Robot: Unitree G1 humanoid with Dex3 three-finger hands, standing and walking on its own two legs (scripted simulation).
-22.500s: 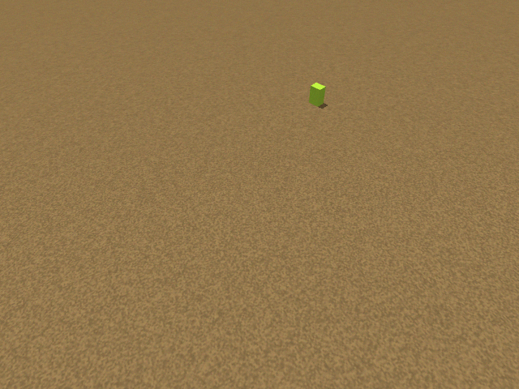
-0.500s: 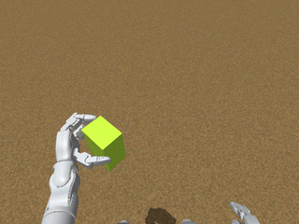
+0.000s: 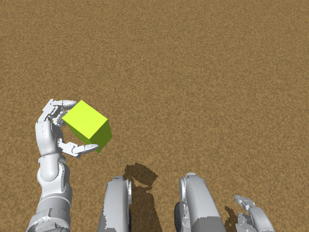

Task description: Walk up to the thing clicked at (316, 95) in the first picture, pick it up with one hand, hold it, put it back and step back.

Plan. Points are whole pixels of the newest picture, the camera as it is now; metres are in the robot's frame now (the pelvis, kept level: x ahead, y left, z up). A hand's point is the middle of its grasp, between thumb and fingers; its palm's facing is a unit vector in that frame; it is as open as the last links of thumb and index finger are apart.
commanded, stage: crouch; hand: left
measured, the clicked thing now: (90, 128) +0.39 +0.18 -0.05
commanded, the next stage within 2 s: lower in 1.08 s
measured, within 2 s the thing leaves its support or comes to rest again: neither
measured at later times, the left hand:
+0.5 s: hand (87, 148) +0.38 +0.23 -0.20, palm faces +0.26 -0.96 -0.03, open 12.2 cm
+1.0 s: hand (90, 154) +0.38 +0.24 -0.29, palm faces +0.26 -0.96 -0.03, open 12.3 cm
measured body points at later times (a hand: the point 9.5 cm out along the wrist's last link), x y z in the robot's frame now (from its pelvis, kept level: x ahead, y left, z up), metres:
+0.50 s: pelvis -0.04 +0.00 -0.17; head +0.15 +0.04 +0.24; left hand +0.36 +0.28 -0.20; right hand +0.08 -0.26 -0.30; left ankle +0.05 +0.13 -0.51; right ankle +0.06 -0.13 -0.51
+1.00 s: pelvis -0.04 +0.01 -0.22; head +0.17 +0.07 +0.17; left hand +0.36 +0.29 -0.29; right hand +0.09 -0.27 -0.33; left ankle +0.05 +0.13 -0.51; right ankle +0.06 -0.13 -0.51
